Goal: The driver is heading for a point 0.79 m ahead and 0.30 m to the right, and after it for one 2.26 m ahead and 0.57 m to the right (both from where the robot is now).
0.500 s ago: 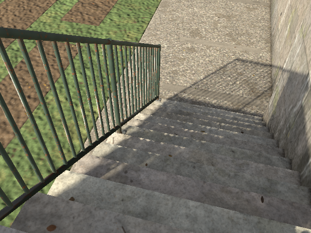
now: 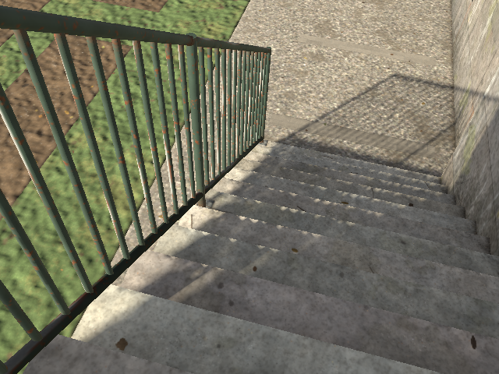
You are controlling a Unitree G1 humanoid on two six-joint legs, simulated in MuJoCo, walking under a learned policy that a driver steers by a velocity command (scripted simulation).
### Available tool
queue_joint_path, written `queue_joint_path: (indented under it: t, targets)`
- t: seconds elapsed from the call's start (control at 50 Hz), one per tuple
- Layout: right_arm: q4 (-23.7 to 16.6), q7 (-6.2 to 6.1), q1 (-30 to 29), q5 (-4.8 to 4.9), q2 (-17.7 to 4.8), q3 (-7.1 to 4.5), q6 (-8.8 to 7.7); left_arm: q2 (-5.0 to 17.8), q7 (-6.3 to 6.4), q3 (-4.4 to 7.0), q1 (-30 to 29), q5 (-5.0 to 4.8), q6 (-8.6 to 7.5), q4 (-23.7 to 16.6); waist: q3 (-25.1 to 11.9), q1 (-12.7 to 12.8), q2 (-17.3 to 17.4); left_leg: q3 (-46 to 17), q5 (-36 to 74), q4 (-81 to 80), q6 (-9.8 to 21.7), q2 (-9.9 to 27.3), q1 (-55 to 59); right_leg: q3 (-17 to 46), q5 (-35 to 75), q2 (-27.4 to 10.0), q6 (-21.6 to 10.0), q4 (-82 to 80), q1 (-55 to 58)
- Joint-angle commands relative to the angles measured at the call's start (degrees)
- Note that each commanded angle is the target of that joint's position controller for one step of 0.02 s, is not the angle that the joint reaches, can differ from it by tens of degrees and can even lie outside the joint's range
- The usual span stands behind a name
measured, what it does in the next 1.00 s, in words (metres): goes down, turning right: right foot 0.18 m lower, then left foot 0.19 m lower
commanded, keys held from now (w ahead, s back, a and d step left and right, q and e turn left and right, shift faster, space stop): w+e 1.00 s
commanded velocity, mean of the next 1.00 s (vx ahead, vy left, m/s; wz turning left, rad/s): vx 0.50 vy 0.00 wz -0.55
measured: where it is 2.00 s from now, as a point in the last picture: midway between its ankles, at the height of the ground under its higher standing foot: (336, 339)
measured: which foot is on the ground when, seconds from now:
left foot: down 0.00-0.50, up 0.52-0.86, down 0.88-1.00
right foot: up 0.00-0.46, down 0.48-0.88, up 0.90-1.00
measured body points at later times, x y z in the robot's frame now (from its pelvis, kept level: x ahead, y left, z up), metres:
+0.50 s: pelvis +0.26 -0.06 -0.11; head +0.27 -0.07 +0.34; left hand +0.50 +0.10 -0.23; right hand +0.03 -0.17 -0.24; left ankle +0.04 +0.11 -0.66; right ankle +0.30 -0.17 -0.86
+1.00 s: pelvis +0.55 -0.09 -0.36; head +0.54 -0.09 +0.09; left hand +0.72 +0.09 -0.50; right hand +0.40 -0.33 -0.49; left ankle +0.59 -0.02 -1.08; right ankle +0.42 -0.19 -0.78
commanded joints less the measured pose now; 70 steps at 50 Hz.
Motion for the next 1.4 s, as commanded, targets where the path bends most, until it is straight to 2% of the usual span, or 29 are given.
queue_joint_path:
  t: [0.02, 0.06, 0.1, 0.14, 0.18, 0.4, 0.48, 0.5, 0.52, 0.56, 0.58, 0.62, 0.66, 0.68, 0.7, 0.76, 0.86, 0.88, 0.9, 0.92, 0.96, 0.98, 1.04, 1.16, 1.32, 1.34, 1.36, 1.38, 1.4]
  targets:
    - [-0.1, -0.95, 4.5, -0.71, 0.7, 2.71, -2.99, -1.1, 2.49, -1.82, -3.2, 1.05, -0.55, -6.5, 5.0, 0.7, 4.2, -30.8, 16.0, -25.6, 10.4, 26.5, -1.8, 4.7, 22.5, -9.2, -2.1, -21.4, -21.8]
    - [2.9, -4.10, 8.9, 1.64, 2.2, 3.37, -4.16, -0.6, 1.62, -1.09, -1.0, 1.80, 1.53, -4.0, 4.8, -0.7, 8.2, -25.2, 11.7, -28.2, 12.8, 22.0, -4.8, 4.1, 28.3, -7.1, -1.6, -38.0, -17.6]
    - [5.6, -5.31, 10.2, -1.53, -1.1, 2.37, -4.28, -1.2, -0.28, -1.36, 0.4, 3.58, 2.18, -2.7, 0.1, 1.0, 8.1, -19.0, 19.2, -22.4, 12.4, 18.5, -3.2, 0.3, 29.8, -4.7, -2.5, -35.4, -16.1]
    - [7.6, -6.85, 11.5, -1.80, 3.8, 3.87, -4.89, -1.5, -1.58, -2.14, -7.3, 4.34, 1.15, -4.6, -0.3, -2.4, 1.8, -12.5, 21.2, -16.7, 8.8, 16.5, 8.4, 5.7, 43.7, -6.9, -2.9, -51.3, -26.0]
    - [9.3, -8.14, 17.1, -2.08, 4.2, 4.94, -4.83, -0.6, -1.73, -2.25, -11.4, 2.29, 0.89, -4.1, 0.6, -5.2, 0.4, -7.1, 12.7, -12.5, 7.9, 14.7, 7.8, 1.0, 61.9, -5.6, -2.2, -64.2, -21.2]
    - [14.3, -9.39, 27.8, -0.13, -1.5, 1.93, -1.22, -1.4, -0.89, -1.92, -36.1, 3.29, 2.89, -9.5, 10.3, -13.5, 4.2, -5.4, 17.9, -6.2, 4.0, 17.8, 21.6, -11.5, 38.6, -2.9, -2.3, -90.9, -2.2]
    - [14.3, -5.28, 21.2, -2.05, -3.1, 1.38, 0.70, 5.1, 0.79, 2.88, -2.4, 3.06, 0.71, 5.9, -0.7, 0.4, -2.2, 4.2, 23.4, 28.3, -1.1, 9.8, 7.0, -18.2, 55.5, 0.0, -4.0, -101.5, 43.1]
    - [14.6, -2.96, 21.1, -2.26, -3.4, 1.06, 1.17, 9.7, 0.93, 5.25, 13.1, 4.25, 1.01, 10.5, -6.5, 6.8, -12.2, 4.4, -5.7, 52.9, -4.5, 2.8, -10.8, -13.3, 65.6, -3.5, -9.6, -98.2, 66.0]
    - [12.4, 0.17, 25.3, -1.55, 2.3, 1.89, 0.76, 15.5, 1.38, 6.56, 17.0, 2.19, 1.31, 10.8, -23.9, 3.6, -12.5, -0.3, -23.2, 68.5, -6.2, -0.1, -23.7, -3.1, 88.6, -11.2, -18.2, -73.2, 90.3]
    - [-1.5, -1.13, -0.8, 2.91, -3.2, 0.12, -2.65, 11.5, 2.47, 6.15, 16.2, 2.72, 0.20, 12.6, -15.5, 8.9, -3.7, -3.3, -27.6, 69.3, -5.9, 0.5, -40.6, 1.0, 73.1, -14.1, -19.0, -76.6, 80.9]
    - [-7.0, -2.86, -6.4, 3.59, -2.1, 0.50, -3.78, 5.1, 1.42, 3.82, 3.9, 0.30, 0.29, 7.6, -9.2, 3.8, 2.4, -8.6, -20.4, 53.1, -5.0, 3.5, -45.7, 9.3, 42.4, -18.0, -19.5, -81.5, 67.7]
    - [-3.5, -5.64, 0.5, 1.53, -0.3, 1.05, -3.20, -4.2, 0.93, -0.37, -9.7, 2.24, -0.67, 2.0, 3.6, -5.8, 8.0, -15.7, 1.1, 27.2, -0.6, 10.0, -27.4, 5.6, 33.4, -16.6, -16.8, -87.2, 27.4]
    - [-0.7, -5.30, 5.8, 0.33, 1.9, 1.20, -0.67, 0.8, 0.65, 0.01, -13.6, 0.12, -1.52, -1.1, 5.0, -8.8, -3.2, -8.1, 14.9, 14.1, -0.8, 5.0, -4.1, -0.3, 29.5, -7.0, -17.7, -89.4, -0.6]
    - [0.4, -3.47, 10.4, -0.25, 2.3, 2.07, -0.51, 1.3, 0.88, -0.04, -12.2, 1.72, -1.74, -1.5, 2.6, -10.3, -4.3, -5.7, 24.5, 19.9, -0.7, 2.7, 4.6, -1.2, 24.4, -4.4, -16.1, -83.5, -9.5]
    - [-0.3, -2.91, 8.0, -0.51, 1.7, 2.21, -0.62, -2.9, 1.75, -1.68, -10.1, 2.34, -2.52, -1.9, 1.9, -8.2, -1.6, -11.8, 39.8, 11.7, -1.1, 5.2, -1.8, 1.0, 17.4, -3.5, -14.4, -78.3, -6.6]
    - [-2.0, -4.22, 4.7, 2.74, -0.3, 2.53, -1.06, 2.7, 3.58, -1.01, -9.2, 3.75, -2.97, -5.0, 0.3, -6.1, 2.9, -6.7, 57.7, -6.6, -5.4, 1.5, 18.8, -2.7, -3.6, 3.6, -8.6, -67.3, -18.6]
    - [-1.0, -3.79, 12.0, 1.77, -9.7, -0.85, -0.60, 6.9, 1.08, -1.25, -4.1, 1.69, 0.18, -7.1, 3.3, -10.8, 4.5, -5.7, 42.7, -34.0, -1.0, 2.3, 24.5, 11.7, -1.4, 1.8, -6.3, -40.6, 2.8]
    - [2.0, -3.75, 21.5, 1.88, -15.0, -3.66, -1.84, 6.7, -1.20, -1.26, -2.8, 3.55, 0.54, -6.9, -3.3, -13.9, 6.6, -7.2, 46.9, -27.1, 5.3, 6.5, 36.1, 10.2, 12.9, 3.7, -2.6, -24.7, 1.2]
    - [2.4, -2.74, 24.8, 0.10, -19.1, -4.46, -2.61, -4.5, -2.80, -2.11, 16.0, 0.93, -0.17, -2.6, -19.2, -6.2, 21.3, -11.6, 100.2, 0.2, 16.7, 16.5, 57.3, -0.5, -21.4, 11.0, 1.3, 6.3, -16.7]
    - [-0.9, -1.67, 22.7, -0.41, -21.9, -4.91, -1.78, -1.9, -3.53, -1.67, 19.3, -1.96, -0.23, -5.3, -23.8, -6.1, 19.5, -29.3, 107.1, -1.3, 24.1, 25.0, 60.9, -1.5, -21.2, 11.8, 3.2, 24.5, -33.6]
    - [0.8, -1.26, 18.7, 0.10, -15.7, -3.26, -0.98, 2.5, -0.47, -0.80, -5.0, -2.85, -0.19, -12.0, -4.0, -9.6, 6.8, -38.0, 52.3, -13.2, 20.3, 28.8, 37.3, 0.0, -6.6, 4.0, 4.0, 22.3, -52.1]
    - [0.2, -1.04, 12.9, -0.12, -5.5, -0.03, -1.28, 0.2, 0.77, -1.77, -5.4, -1.94, 0.24, -11.2, -0.2, -4.6, -0.7, -32.8, 34.7, -18.6, 15.4, 25.7, 24.1, 3.6, 6.8, -0.9, 1.1, 11.7, -45.6]
    - [4.8, -5.03, 10.2, -0.06, 3.4, 2.75, -4.83, -5.4, -1.94, -3.26, 1.0, 1.24, 1.81, -8.2, 7.8, 1.4, 3.1, -14.2, 29.1, -23.8, 5.6, 13.6, -0.4, 1.3, 26.4, -6.5, -3.3, -19.2, -28.8]
    - [12.4, -5.62, 19.9, -1.58, -8.7, 1.94, -5.96, -0.2, -2.74, -0.73, -12.0, -1.08, 1.12, -8.3, 2.4, -3.1, 1.3, -12.8, 46.0, -20.1, 6.3, 17.3, 14.7, 4.0, 34.8, -1.8, -1.7, -37.7, -31.4]
    - [13.1, -5.44, 20.4, 0.96, -4.9, 2.50, -4.33, -2.5, -1.60, -1.71, -18.4, 0.65, 1.73, -11.1, -0.3, -2.9, 5.9, -4.5, 57.8, -11.2, 6.8, 10.3, 8.0, -11.4, 19.7, 1.3, 0.9, -41.3, -7.1]
    - [12.1, -6.26, 16.7, 8.00, -6.2, 0.88, -1.45, -3.1, 3.40, -0.73, -17.0, -4.53, 3.77, -5.0, 2.1, -2.5, 3.5, -0.4, 63.4, -8.8, 4.1, 8.3, 9.9, -18.2, 21.1, 3.8, -1.2, -54.7, 2.6]
    - [10.7, -7.01, 16.9, 8.24, -6.4, 1.01, -0.45, -2.1, 5.48, -0.41, -10.8, -4.68, 4.07, -2.0, 1.0, -2.0, 5.6, -1.3, 66.9, -1.6, 2.8, 6.8, 3.4, -19.6, 21.8, 7.0, -1.0, -59.4, 16.7]
    - [8.6, -2.53, 12.0, -0.24, -9.7, 0.34, -3.04, 1.4, 2.48, 1.48, -0.7, 1.80, 2.53, -2.5, -2.7, 4.6, 15.0, -4.8, 61.6, 4.4, 4.8, 7.4, -20.2, -16.7, 23.4, 8.3, -0.5, -52.7, 45.0]
    - [2.8, -0.59, -1.7, 2.00, -16.0, -3.40, -4.17, 11.7, 2.41, 5.38, 7.7, 2.12, 1.38, -0.4, -7.0, 10.8, -0.7, -0.3, 42.3, 23.8, 1.9, 1.7, -20.7, -12.9, 45.3, 4.8, -6.2, -66.9, 48.9]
